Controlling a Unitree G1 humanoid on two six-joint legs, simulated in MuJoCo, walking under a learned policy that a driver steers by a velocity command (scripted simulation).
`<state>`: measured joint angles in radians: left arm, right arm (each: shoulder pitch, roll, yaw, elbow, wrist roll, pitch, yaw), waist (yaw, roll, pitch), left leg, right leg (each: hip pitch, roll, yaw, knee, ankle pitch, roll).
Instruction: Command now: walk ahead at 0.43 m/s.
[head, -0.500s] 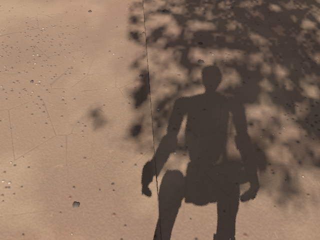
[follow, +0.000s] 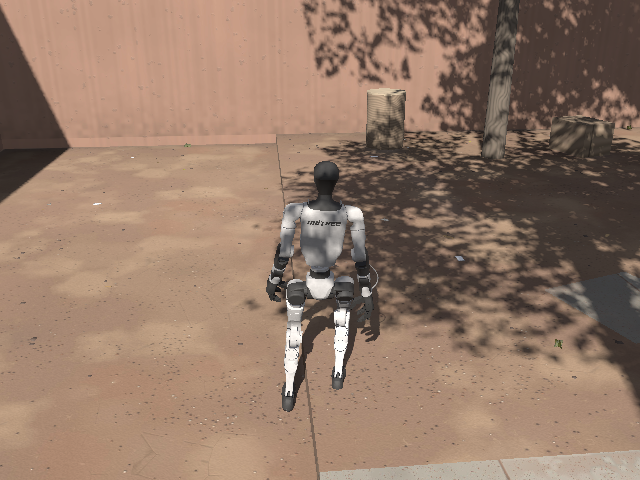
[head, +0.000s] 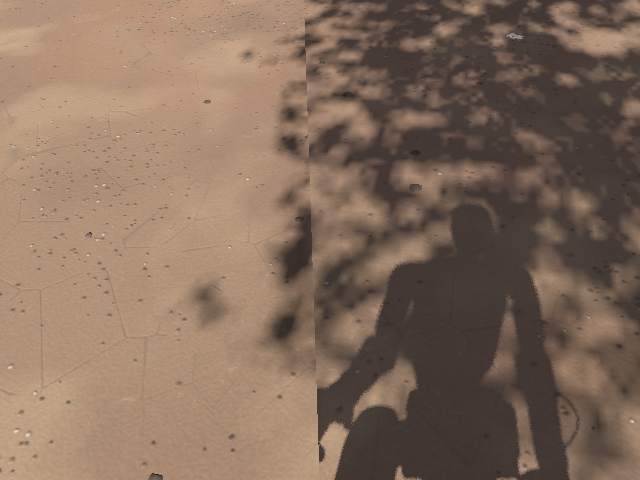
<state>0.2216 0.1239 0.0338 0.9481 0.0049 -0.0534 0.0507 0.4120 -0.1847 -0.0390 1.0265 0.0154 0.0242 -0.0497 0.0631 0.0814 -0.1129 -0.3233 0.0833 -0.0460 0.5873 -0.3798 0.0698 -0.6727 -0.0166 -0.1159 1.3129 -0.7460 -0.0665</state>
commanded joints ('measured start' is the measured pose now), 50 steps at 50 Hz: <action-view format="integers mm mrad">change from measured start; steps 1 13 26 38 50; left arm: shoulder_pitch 348 353 272 83 122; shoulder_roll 232 74 112 138 306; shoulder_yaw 37 -21 3 13 64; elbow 77 153 60 -119 -64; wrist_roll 12 -5 -14 -1 -11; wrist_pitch -72 -49 -20 -3 -43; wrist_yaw -23 1 -27 -25 -46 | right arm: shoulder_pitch -306 -394 -174 -249 -200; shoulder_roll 0 -45 -113 -120 -106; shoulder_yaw -10 -19 -54 -19 -27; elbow -252 -317 -284 -201 -265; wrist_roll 38 -17 11 -11 41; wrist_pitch -93 -74 -87 -115 -95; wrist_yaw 19 57 79 60 49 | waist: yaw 105 2 -161 11 -61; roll -496 -143 -127 8 -354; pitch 325 119 34 84 272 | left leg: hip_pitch -803 -527 333 -119 -542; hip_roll -182 -63 -177 98 -77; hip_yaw -341 3 204 -83 -33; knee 791 405 -85 -488 529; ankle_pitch -57 472 670 169 4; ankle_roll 77 -53 39 119 24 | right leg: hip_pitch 359 589 312 122 435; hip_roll -340 -128 -33 -36 -343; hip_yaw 1501 255 134 73 743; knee -1323 -883 -405 -149 -1214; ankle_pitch -644 924 1162 526 -178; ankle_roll -297 -58 -40 22 -284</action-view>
